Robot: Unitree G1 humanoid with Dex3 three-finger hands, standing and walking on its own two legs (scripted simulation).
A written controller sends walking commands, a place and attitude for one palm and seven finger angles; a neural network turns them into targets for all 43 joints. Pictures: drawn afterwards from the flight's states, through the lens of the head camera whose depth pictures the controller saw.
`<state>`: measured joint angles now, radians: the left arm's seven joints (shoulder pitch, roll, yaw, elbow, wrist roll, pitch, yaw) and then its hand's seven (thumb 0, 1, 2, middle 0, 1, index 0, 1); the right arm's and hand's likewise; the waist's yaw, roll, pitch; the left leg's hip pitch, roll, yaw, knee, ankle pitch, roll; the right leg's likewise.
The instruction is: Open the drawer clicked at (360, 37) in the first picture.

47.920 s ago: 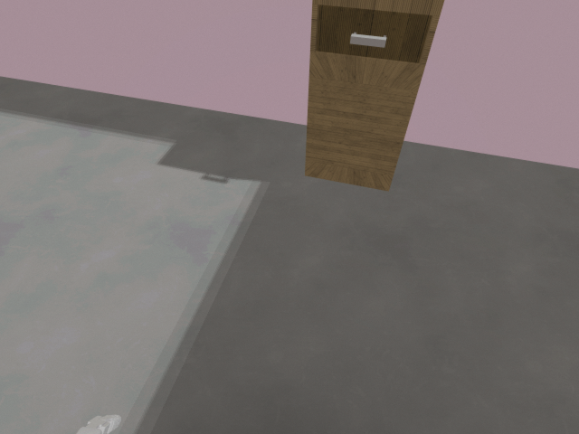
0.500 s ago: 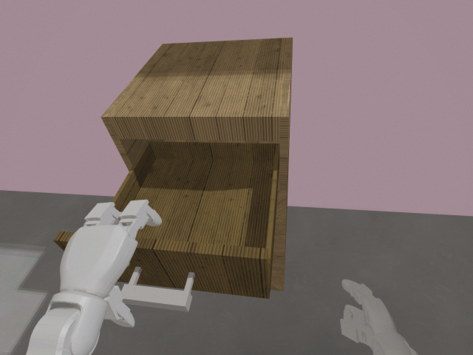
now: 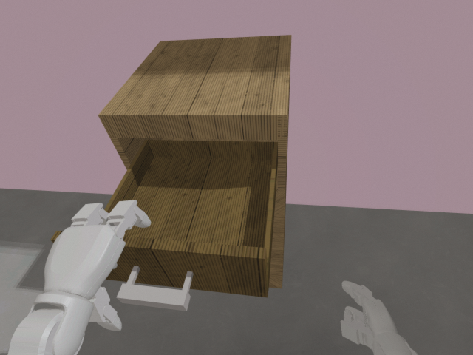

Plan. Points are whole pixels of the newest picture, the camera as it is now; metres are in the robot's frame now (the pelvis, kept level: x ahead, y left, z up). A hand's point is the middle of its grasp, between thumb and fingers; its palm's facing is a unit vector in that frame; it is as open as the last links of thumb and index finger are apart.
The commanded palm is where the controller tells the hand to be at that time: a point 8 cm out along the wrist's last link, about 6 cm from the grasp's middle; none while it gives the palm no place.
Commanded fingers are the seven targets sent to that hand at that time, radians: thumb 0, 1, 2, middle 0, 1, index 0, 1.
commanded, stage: draw the hand back to the body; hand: left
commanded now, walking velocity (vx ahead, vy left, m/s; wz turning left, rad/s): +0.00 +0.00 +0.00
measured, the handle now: (158, 285) +0.24 +0.20 -0.03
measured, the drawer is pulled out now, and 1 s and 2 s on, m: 0.30 0.30 0.30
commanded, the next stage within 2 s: step back with the hand held close in 1.32 s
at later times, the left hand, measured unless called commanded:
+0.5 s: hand (106, 264) +0.19 +0.20 +0.15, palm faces +0.30 -0.85 -0.43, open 13.5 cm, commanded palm +0.14 +0.25 +0.18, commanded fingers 0.00 -0.15 0.45 -0.28 -0.98 -0.28 -0.98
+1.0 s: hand (79, 255) +0.19 +0.23 +0.16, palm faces +0.40 -0.82 -0.42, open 9.7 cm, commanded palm +0.14 +0.28 +0.18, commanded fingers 0.00 0.73 0.82 -0.21 -0.41 -0.21 -0.41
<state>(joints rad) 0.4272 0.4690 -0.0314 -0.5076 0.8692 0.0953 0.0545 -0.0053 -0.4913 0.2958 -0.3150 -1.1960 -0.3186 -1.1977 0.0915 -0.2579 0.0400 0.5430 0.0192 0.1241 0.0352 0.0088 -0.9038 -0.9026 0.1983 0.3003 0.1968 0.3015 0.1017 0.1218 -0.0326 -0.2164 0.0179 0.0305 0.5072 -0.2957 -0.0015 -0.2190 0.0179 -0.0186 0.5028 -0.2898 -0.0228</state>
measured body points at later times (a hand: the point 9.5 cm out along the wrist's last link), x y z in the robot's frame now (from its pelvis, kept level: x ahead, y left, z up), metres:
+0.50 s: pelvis +0.01 +0.00 +0.00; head +0.00 -0.02 +0.45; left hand +0.17 +0.24 +0.17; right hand +0.21 -0.20 -0.08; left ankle -0.02 +0.12 -0.74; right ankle -0.01 -0.10 -0.74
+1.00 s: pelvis +0.02 +0.00 +0.00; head +0.01 -0.03 +0.45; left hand +0.16 +0.28 +0.18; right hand +0.23 -0.22 -0.08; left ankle -0.02 +0.12 -0.74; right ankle -0.01 -0.10 -0.74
